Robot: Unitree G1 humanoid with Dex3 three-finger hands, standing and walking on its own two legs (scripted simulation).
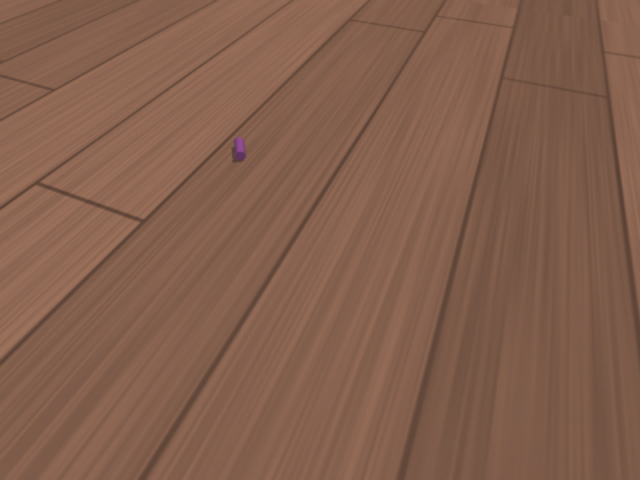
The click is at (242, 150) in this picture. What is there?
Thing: lying can
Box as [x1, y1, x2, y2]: [234, 137, 245, 159]
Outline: 238,137 234,140 235,156 238,159 243,159 245,157 243,139
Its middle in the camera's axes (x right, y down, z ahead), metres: -0.43 -0.49 +2.06
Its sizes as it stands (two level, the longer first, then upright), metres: 0.131 0.054 0.054
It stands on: the floor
